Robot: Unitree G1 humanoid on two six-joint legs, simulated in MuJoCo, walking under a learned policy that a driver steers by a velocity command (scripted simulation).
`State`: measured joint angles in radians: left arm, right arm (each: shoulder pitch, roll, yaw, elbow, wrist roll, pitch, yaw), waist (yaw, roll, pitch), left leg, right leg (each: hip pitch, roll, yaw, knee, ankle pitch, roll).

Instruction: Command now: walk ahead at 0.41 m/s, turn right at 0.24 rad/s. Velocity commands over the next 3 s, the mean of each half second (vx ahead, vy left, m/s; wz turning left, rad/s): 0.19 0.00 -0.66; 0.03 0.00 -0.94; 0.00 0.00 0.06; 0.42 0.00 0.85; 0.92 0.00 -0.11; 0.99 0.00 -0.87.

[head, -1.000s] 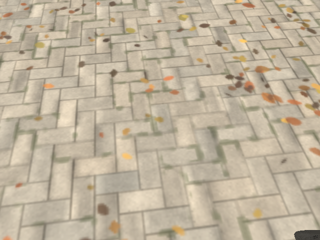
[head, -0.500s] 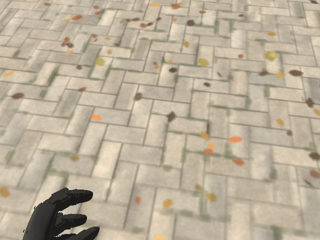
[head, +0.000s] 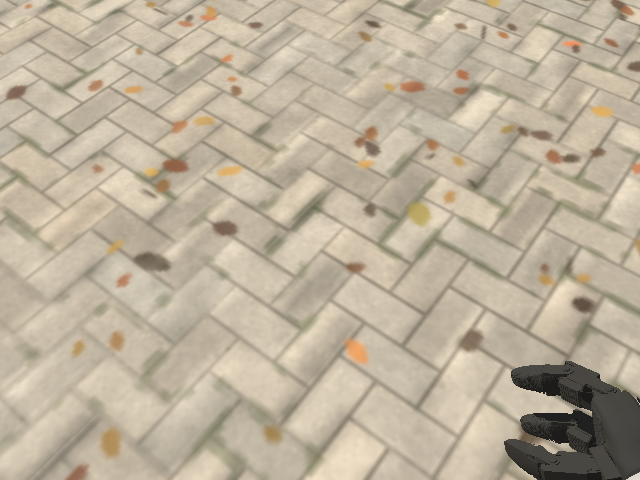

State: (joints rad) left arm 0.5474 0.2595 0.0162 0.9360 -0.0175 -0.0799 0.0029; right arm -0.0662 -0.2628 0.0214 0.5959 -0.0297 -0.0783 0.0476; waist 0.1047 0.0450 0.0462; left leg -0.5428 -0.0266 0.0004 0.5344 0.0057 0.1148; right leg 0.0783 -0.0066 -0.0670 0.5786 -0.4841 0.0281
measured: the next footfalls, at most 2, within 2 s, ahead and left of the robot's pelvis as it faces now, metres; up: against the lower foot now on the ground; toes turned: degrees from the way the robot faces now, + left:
right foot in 0.44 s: +0.27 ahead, -0.18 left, +0.00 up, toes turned -25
left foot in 0.86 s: +0.41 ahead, -0.01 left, +0.00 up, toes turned -52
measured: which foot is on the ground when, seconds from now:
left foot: down 0.00-0.46, up 0.48-0.84, down 0.86-1.00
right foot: up 0.00-0.42, down 0.44-0.86, up 0.88-1.00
